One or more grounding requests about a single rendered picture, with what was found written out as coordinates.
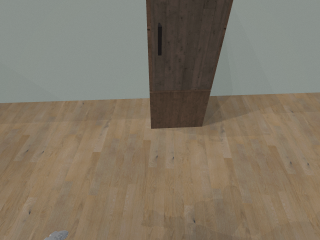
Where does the handle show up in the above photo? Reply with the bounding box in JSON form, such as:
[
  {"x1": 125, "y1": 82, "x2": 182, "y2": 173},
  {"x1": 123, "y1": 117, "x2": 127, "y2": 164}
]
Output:
[{"x1": 158, "y1": 23, "x2": 162, "y2": 56}]

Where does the cupboard door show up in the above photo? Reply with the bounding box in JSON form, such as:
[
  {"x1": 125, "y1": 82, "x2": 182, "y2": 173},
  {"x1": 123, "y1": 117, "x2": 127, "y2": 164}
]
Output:
[{"x1": 150, "y1": 0, "x2": 231, "y2": 91}]

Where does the left robot hand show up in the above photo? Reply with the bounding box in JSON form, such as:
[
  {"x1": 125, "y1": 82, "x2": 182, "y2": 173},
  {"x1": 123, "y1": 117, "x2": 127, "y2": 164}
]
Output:
[{"x1": 44, "y1": 230, "x2": 69, "y2": 240}]

